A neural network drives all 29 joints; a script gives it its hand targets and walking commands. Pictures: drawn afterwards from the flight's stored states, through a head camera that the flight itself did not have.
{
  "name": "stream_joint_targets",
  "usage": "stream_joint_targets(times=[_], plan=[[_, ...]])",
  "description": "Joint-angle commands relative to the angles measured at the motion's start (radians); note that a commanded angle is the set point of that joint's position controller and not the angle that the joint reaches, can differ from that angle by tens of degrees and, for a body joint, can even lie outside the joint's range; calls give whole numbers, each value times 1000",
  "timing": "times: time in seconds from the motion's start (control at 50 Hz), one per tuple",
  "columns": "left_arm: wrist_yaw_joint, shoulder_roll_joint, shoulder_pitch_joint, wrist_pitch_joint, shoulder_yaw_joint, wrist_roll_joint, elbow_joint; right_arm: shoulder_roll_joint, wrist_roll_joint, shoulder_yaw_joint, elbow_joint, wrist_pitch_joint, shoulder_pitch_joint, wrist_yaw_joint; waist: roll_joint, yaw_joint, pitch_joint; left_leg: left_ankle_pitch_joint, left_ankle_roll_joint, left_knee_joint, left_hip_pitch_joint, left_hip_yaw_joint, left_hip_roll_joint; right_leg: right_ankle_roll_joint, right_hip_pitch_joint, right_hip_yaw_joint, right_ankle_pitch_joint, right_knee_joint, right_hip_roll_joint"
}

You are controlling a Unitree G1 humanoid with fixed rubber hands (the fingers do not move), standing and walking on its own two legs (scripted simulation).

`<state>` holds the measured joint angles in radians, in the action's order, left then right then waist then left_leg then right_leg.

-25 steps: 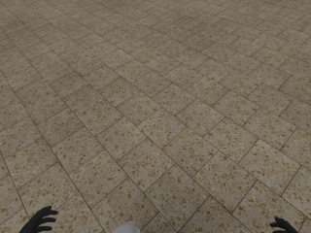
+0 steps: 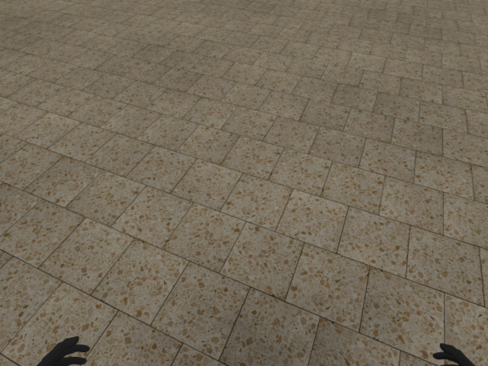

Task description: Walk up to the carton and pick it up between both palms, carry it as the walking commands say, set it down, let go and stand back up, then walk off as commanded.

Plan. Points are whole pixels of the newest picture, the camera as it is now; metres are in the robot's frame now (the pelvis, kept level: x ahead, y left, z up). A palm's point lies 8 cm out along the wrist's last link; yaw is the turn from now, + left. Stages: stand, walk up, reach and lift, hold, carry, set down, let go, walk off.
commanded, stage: walk up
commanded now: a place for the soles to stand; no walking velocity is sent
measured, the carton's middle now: out of the picture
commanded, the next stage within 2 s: none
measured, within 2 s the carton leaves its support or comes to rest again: neither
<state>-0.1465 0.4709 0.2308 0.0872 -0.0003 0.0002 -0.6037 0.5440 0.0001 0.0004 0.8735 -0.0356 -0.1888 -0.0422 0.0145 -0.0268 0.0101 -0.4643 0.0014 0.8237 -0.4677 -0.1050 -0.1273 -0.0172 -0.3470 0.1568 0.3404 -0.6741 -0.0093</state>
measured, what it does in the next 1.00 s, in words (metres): walks ahead, turning right: left foot, then right foot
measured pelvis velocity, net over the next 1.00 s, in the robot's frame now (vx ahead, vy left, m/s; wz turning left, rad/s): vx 0.16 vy -0.12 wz -0.83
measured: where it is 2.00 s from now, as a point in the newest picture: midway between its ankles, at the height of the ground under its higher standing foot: (382, 340)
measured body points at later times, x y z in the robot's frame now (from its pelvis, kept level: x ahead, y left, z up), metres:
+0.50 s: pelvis +0.03 -0.08 +0.00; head +0.05 -0.10 +0.45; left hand +0.29 +0.14 -0.07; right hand -0.01 -0.46 -0.08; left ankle +0.06 +0.09 -0.70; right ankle +0.02 -0.20 -0.72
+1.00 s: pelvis +0.16 -0.12 +0.02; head +0.18 -0.12 +0.47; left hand +0.48 -0.03 -0.07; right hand -0.03 -0.46 -0.03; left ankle +0.24 -0.07 -0.72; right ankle +0.06 -0.24 -0.67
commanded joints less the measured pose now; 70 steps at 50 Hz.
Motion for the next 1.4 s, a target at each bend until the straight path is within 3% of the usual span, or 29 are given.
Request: stream_joint_targets(times=[0.0, 0.04, 0.08, 0.1, 0.12, 0.14, 0.22, 0.36, 0.4, 0.42, 0.44, 0.48, 0.54, 0.62, 0.68, 0.74, 0.76, 0.78, 0.8, 0.84, 0.9, 1.12, 1.18, 1.24, 1.26, 1.28, 1.3, 1.34, 1.38], plan=[[25, 265, -80, -38, -153, 65, 86, 151, -5, -133, -28, -36, 10, 18, -224, 17, 11, 89, 3, -3, -55, 51, 108, 217, -15, 331, 82, 406, -77], [20, 241, -115, -49, -133, 46, 97, 152, -6, -136, -5, -51, -78, 4, -277, 48, -61, 160, -12, -227, 144, 31, 122, 202, 1, 250, -141, 298, -49], [17, 130, -179, -43, -105, 41, 118, 181, 10, -153, 15, -60, -193, -4, -70, 128, -138, 290, -49, -470, 561, 133, 45, 117, -293, 103, -113, 122, 52], [23, 62, -161, -54, -86, 39, 131, 281, 19, -185, -7, -61, -250, -10, 127, 162, -159, 61, -62, -603, 649, 486, -249, 67, -436, 15, 76, -79, 150], [39, 125, -85, -47, -94, 66, 87, 310, 14, -188, -42, -59, -132, -11, 37, 103, -136, -18, -102, -618, 490, 476, -402, 34, -399, 45, 103, -211, 21], [36, 156, 13, -40, -122, 61, 40, 304, 1, -177, -53, -62, -47, -7, 12, 31, -103, -36, -123, -627, 389, 395, -392, 20, -331, 45, 54, -267, -21], [-9, 184, -60, -47, -128, 55, 40, 202, 18, -168, -45, -70, 16, 2, 60, 40, -18, 123, -149, -594, 343, 113, -231, 16, -276, -60, -94, -217, -90], [-28, 211, -16, -48, -143, 55, 43, 269, 29, -165, -51, -61, 71, 29, 170, 19, -124, 61, -164, -426, 271, -45, -302, 37, -20, -128, 48, 5, -113], [-12, 270, 97, -67, -177, 62, -23, 196, 25, -130, -37, -54, 31, 37, -97, -52, -161, 33, -98, -118, 92, -135, -128, 134, 247, -29, 31, 196, -32], [6, 339, 129, -68, -194, 60, -39, 153, 11, -111, -60, -54, 62, 42, -301, -90, -132, -93, -50, 49, -74, -168, 2, 230, 268, 285, 125, 373, -159], [17, 376, 86, -68, -188, 41, 10, 174, 7, -117, -75, -55, 81, 41, -370, -62, -30, -181, -7, 135, -258, -55, 75, 289, 284, 494, 101, 431, -211], [30, 328, 90, -63, -182, 10, 10, 217, -1, -111, -58, -71, 127, 32, -96, -57, -7, -84, -8, 127, -319, 55, 44, 267, 351, 452, -99, 385, -166], [32, 276, 5, -58, -161, 17, 15, 169, -10, -97, -39, -70, 65, 24, -247, -41, -20, 53, -3, 20, -235, 57, 69, 184, 315, 326, -176, 379, -92], [25, 239, 26, -60, -140, 19, 9, 200, 2, -104, -53, -71, 59, 19, -201, -38, -33, 93, -6, -128, -125, 63, 114, 155, 254, 346, -166, 409, -70], [11, 237, -53, -56, -139, 33, 26, 182, 9, -115, -46, -78, 50, 18, -235, -29, 12, 134, -26, -172, -3, 32, 146, 227, 71, 371, -1, 439, -65], [-1, 215, -195, -52, -123, 26, 68, 193, 5, -129, -12, -97, -105, 12, -165, 84, -56, 304, -47, -362, 385, 53, 131, 179, -214, 253, 127, 306, 5], [-6, 164, -208, -58, -105, 21, 84, 244, 10, -150, -16, -103, -191, 4, -85, 127, -66, 178, -72, -455, 569, 170, 35, 125, -362, 168, 158, 171, 60], [-7, 107, -180, -72, -91, 24, 90, 329, 37, -174, -14, -102, -241, -7, 220, 158, -182, -99, -119, -580, 751, 432, -207, 76, -513, 38, 198, -102, 158], [8, 157, -119, -73, -100, 58, 49, 329, 14, -180, -48, -105, -178, -16, 77, 102, -142, -233, -183, -671, 571, 574, -393, 34, -474, 41, 130, -310, 56], [3, 215, 44, -68, -125, 52, -11, 317, 9, -168, -88, -116, 6, -7, 59, -6, -133, -209, -194, -664, 447, 447, -369, 2, -356, -18, 49, -356, -33], [-23, 203, -11, -67, -124, 41, 0, 250, 14, -159, -91, -112, -46, 10, 91, 39, -117, -17, -151, -616, 464, 211, -239, -10, -310, -70, -34, -234, -70], [-54, 152, -246, -62, -106, 31, 70, 272, 12, -151, -1, -81, -129, 28, 78, 123, -5, 234, -155, -623, 498, -116, -294, 10, -332, -203, -123, -14, -71], [-43, 169, -208, -68, -117, 17, 57, 262, 9, -145, -14, -69, -78, 37, 118, 103, -9, 354, -161, -539, 489, -173, -278, 32, -225, -219, -86, 71, -65], [-19, 211, -46, -80, -134, 21, -12, 260, 2, -147, -45, -66, 8, 43, 54, -33, -144, 427, -130, -291, 357, -216, -252, 85, 76, -217, -42, 114, -17], [1, 264, 73, -88, -158, 28, -62, 215, -4, -130, -57, -72, 14, 46, -62, -91, -215, 399, -80, -41, 179, -242, -197, 143, 335, -119, 19, 172, -19], [32, 353, 202, -86, -182, 34, -93, 163, -1, -106, -80, -84, 29, 54, -306, -166, -218, 195, -25, 257, -99, -251, -15, 243, 487, 199, 163, 280, -125], [54, 367, 136, -85, -178, 12, -63, 145, -9, -83, -99, -90, 39, 59, -380, -100, -122, -103, -12, 356, -350, -100, 77, 327, 536, 444, 196, 367, -221], [68, 319, 82, -86, -163, -17, -34, 189, -16, -86, -85, -99, 59, 61, -134, -83, -122, -57, -31, 310, -316, 61, -25, 316, 455, 369, 172, 378, -241], [75, 253, 64, -93, -140, -12, -12, 180, -14, -94, -66, -100, -5, 58, -67, -49, -149, -7, -22, 245, -303, 72, -5, 276, 490, 271, -130, 313, -200]])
